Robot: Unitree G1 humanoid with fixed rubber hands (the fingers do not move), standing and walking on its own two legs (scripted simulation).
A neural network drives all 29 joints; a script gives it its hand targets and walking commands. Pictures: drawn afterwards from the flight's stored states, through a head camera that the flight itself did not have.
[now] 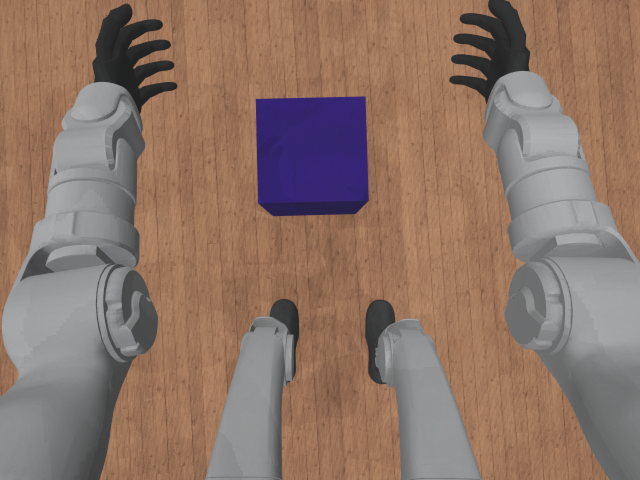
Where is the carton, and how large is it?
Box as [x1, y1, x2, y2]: [256, 96, 368, 215]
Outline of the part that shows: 365,96 256,99 257,176 259,204 272,215 355,213 368,200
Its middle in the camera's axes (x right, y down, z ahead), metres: -0.02 -0.17 +0.86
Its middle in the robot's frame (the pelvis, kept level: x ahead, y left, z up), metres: +0.55 +0.05 -0.53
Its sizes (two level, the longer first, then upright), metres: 0.210 0.200 0.250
